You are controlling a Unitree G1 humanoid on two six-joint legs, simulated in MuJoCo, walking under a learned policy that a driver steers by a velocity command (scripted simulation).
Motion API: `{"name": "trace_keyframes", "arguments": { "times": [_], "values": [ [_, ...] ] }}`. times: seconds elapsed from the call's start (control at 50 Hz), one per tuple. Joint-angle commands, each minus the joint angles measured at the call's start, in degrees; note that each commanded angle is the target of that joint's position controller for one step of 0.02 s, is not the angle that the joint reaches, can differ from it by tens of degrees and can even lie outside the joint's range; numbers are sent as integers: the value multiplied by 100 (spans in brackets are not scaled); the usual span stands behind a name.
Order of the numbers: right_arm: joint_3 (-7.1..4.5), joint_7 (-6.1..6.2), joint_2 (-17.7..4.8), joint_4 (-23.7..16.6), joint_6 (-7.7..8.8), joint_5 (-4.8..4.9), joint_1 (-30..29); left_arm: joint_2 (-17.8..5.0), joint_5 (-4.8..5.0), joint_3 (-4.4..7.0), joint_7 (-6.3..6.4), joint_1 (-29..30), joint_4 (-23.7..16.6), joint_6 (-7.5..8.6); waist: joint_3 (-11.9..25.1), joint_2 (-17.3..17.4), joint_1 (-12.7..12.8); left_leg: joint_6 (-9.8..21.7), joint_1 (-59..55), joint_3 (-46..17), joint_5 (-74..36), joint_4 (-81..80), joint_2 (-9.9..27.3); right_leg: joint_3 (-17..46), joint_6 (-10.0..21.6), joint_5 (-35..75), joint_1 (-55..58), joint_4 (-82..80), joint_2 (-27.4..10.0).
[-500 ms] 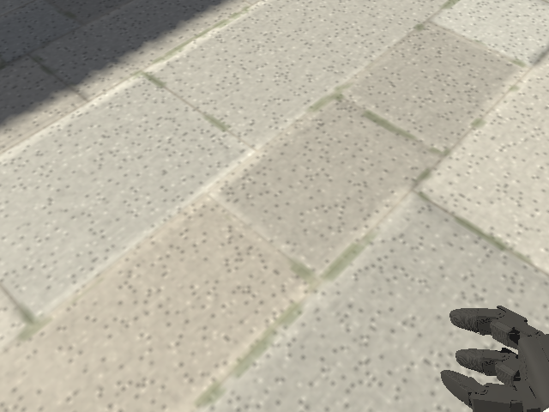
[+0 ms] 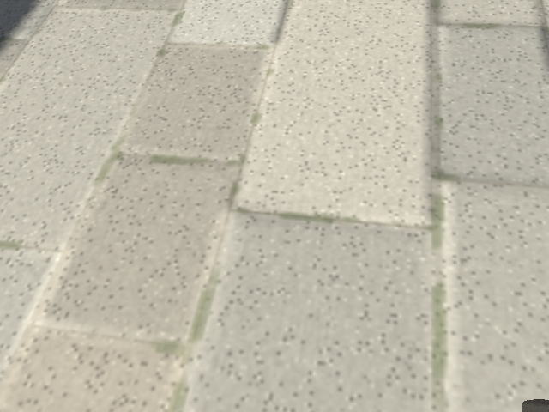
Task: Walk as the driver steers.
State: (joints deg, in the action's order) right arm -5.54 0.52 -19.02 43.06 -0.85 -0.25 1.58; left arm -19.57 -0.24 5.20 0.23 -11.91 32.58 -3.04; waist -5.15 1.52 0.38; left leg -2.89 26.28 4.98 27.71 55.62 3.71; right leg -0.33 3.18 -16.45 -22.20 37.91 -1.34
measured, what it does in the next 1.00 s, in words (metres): steps on the spot, turning right: left foot, then right foot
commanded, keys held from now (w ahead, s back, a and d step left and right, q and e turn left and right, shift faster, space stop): e+shift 0.34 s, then shift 0.60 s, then w+shift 0.06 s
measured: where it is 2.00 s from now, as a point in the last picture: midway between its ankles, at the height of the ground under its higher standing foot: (429, 313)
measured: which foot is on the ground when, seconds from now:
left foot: up 0.00-0.34, down 0.36-0.98, up 1.00-1.00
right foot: down 0.00-0.36, up 0.38-0.70, down 0.72-1.00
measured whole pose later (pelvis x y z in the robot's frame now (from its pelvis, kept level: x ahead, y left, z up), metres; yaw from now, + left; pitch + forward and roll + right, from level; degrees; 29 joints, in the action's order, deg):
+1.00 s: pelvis +0.05 -0.01 +0.01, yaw -30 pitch -1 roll +0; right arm -1.8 0.2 -16.5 46.8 -0.5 0.0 10.8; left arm -13.1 -0.7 0.4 0.1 -9.9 38.0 -0.6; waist -0.5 0.6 -1.1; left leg -1.9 13.2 -0.9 19.0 31.3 2.7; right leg 2.7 2.0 -18.3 -11.6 30.2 2.8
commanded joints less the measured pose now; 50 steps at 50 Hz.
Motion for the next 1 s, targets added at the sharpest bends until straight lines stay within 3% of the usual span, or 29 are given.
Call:
{"name": "trace_keyframes", "arguments": {
  "times": [0.02, 0.06, 0.1, 0.16, 0.28, 0.32, 0.34, 0.36, 0.38, 0.4, 0.42, 0.44, 0.46, 0.52, 0.6, 0.64, 0.7, 0.72, 0.74, 0.76, 0.78, 0.8, 0.84, 0.88, 0.9, 0.94, 0.96, 0.98, 1.0],
  "values": [
    [-157, 122, -597, -553, 134, -18, -342, -1169, 85, 338, 76, -17, -432, 271, 882, -782, -2, 100, 1757, -987, -342, 1007, -170, 2500, 1080, 1268, 1657, -1946, -1355],
    [-161, 104, -571, -488, 173, -81, -201, -972, 74, 239, 189, 321, -601, 187, 1099, -831, -163, 12, 1206, -988, -819, 838, -309, 2146, 932, 1886, 1326, -1742, -1049],
    [-106, 59, -400, -422, 198, -19, -118, -936, 53, 230, 246, 250, -632, 151, 1289, -732, -141, -94, 984, -1008, -1039, 329, -491, 2075, 916, 2212, 1409, -1595, -863],
    [-21, 14, -231, -444, 205, 36, -257, -1025, 114, 280, 274, 160, -649, 100, 1267, -794, -34, -196, 731, -1124, -1088, -693, -696, 2361, 914, 1912, 1426, -1473, -717],
    [-78, -91, -433, -426, 269, 91, -71, -1025, 137, 309, 174, 304, -744, 27, 1193, -1215, 27, -84, -104, -1308, -924, -1947, -839, 3229, 817, 1689, 1180, -1306, -542],
    [-138, -121, -521, -364, 310, 97, 217, -979, 187, 296, 156, 483, -781, 8, 1191, -1252, -129, 29, -735, -1249, -1304, -2843, -777, 3360, 656, 1605, 1019, -1112, -343],
    [-188, -111, -603, -291, 319, 79, 443, -890, 220, 265, 153, 569, -805, -2, 1213, -1118, -232, 128, -1334, -1229, -1935, -3489, -551, 3227, 461, 1178, 718, -864, -118],
    [-254, -81, -906, -300, 284, 3, 538, -521, 163, 158, 144, 208, -753, -17, 1486, -229, -27, 517, -2081, -2054, -2179, -3690, 536, 2571, 168, -517, 229, 91, 333],
    [-279, -62, -1214, -307, 218, -164, 364, -482, 167, 138, 139, 15, -873, 20, 1077, 1480, 299, 1451, -2131, -3530, -3071, -3960, 1492, 1337, -188, -2044, -1013, 1221, 1194],
    [-212, -45, -883, -460, 251, -198, 201, -1023, 42, 279, 129, -105, -740, 99, 963, 1216, 241, 1910, -1873, -3866, -3163, -3912, 1909, 1288, -449, -1955, -1245, 2477, 711],
    [-115, 4, -576, -560, 243, -128, 3, -1213, 74, 349, 115, -80, -572, 102, 884, 765, 239, 1799, -1706, -3193, -3101, -3770, 1611, 1194, -551, -1557, -1163, 2921, 562],
    [-72, 39, -452, -584, 205, -50, -104, -1089, 78, 328, 124, -55, -444, 69, 772, 490, 226, 1565, -1646, -2638, -2900, -3691, 1199, 1100, -647, -1260, -1130, 3103, 516],
    [-50, 74, -448, -561, 177, 22, -46, -904, 53, 266, 130, -2, -430, 49, 723, 421, 136, 1506, -1734, -2420, -2924, -3667, 1055, 1048, -708, -1035, -1265, 3301, 522],
    [-33, 120, -550, -423, 90, -1, 382, -477, 126, 74, 99, 273, -497, 83, 763, 535, -99, 1569, -2083, -1866, -3623, -3634, 844, 691, -792, -926, -1250, 2755, 482],
    [-70, 70, -737, -372, 12, 19, 469, -258, 75, -79, 93, 440, -489, 114, 1027, 942, -230, 1598, -2177, -1530, -3952, -3518, 903, 342, -802, -1082, -347, 1137, 252],
    [-77, 39, -805, -313, -20, 73, 563, -298, 104, -80, 78, 382, -403, 110, 1036, 1090, -276, 1590, -2088, -1523, -3980, -3470, 965, 149, -763, -874, 122, 355, 259],
    [21, 30, -656, -191, -16, 212, 675, -258, 75, -64, 55, -62, -109, 105, 979, 889, -29, 1240, -1679, -1347, -3614, -3116, 815, -42, -438, 628, 1313, -1818, 369],
    [93, 4, -478, -102, 50, 157, 955, -421, 42, -50, 74, -38, -151, 94, 1090, 538, -103, 820, -1211, -1214, -2945, -2930, 660, 457, -258, 1243, 2012, -1939, 4],
    [233, -66, -119, -194, 142, -137, 1077, -845, -23, 8, 140, -129, -247, 55, 1408, -860, -268, 308, -465, -679, -1209, -1969, 167, 1768, 126, 3076, 2740, -1695, -1204],
    [247, -26, -100, -334, 173, -80, 696, -650, -190, -67, 75, 140, -178, 109, 1209, -1569, -176, 79, -398, -591, 152, -2044, -49, 2098, 871, 2743, 1712, -1733, -1646],
    [186, 15, -408, -300, 150, -50, 516, -355, -192, -138, 23, 366, -259, 196, 942, -1139, -57, -63, -533, -651, 90, -1755, 22, 1943, 959, 2157, 1507, -1864, -1366],
    [184, 16, -367, -267, 139, -35, 464, -195, -194, -194, 18, 424, -150, 266, 887, -1141, -90, -101, -541, -668, -181, -1813, 3, 1752, 799, 1938, 1478, -1846, -1149],
    [178, 50, -359, -144, 77, -65, 595, -330, -97, -167, 28, 535, -57, 347, 753, -1175, -108, -198, -684, -710, -612, -1984, 2, 1559, 645, 2234, 1428, -1729, -961],
    [239, 10, -223, -62, 88, -51, 782, -195, -82, -222, 36, 533, 49, 352, 837, -1024, -233, -206, -1170, -641, -1205, -2433, -28, 1326, 552, 2661, 1302, -1566, -803],
    [263, -8, -215, -33, 100, -64, 829, -135, -62, -237, 26, 463, 109, 348, 884, -890, -248, -171, -1462, -656, -1926, -2828, -5, 1226, 412, 2313, 1265, -1526, -671],
    [235, -5, -477, -18, 90, -65, 797, -113, -109, -246, -12, 230, 201, 351, 767, -496, -64, -22, -1775, -732, -2693, -2978, 112, 1117, 150, 1056, 1023, -1572, -352],
    [196, -3, -547, 99, 81, -2, 852, -182, -96, -223, 4, 86, 236, 312, 794, -317, 7, 109, -1596, -430, -1387, -2722, -152, 1006, 140, -251, 1046, -1728, -165],
    [195, -17, -438, 113, 99, 77, 884, -483, -35, -133, 16, 66, 253, 274, 590, -547, -6, 198, -1160, -175, -323, -2431, -404, 1249, 285, -1937, 1019, -1885, -259],
    [202, -22, -380, 62, 148, 120, 726, -680, 32, -61, 20, -130, 279, 271, 275, -784, 141, 259, -559, -89, 21, -2048, -485, 1891, 558, -3134, 950, -2278, -672]
  ]
}}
